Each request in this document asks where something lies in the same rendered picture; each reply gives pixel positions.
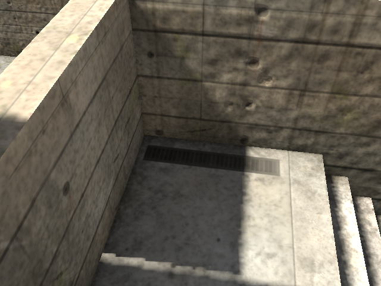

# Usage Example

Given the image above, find stairs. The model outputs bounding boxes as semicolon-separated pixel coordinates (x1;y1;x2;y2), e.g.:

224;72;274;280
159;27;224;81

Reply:
325;175;381;286

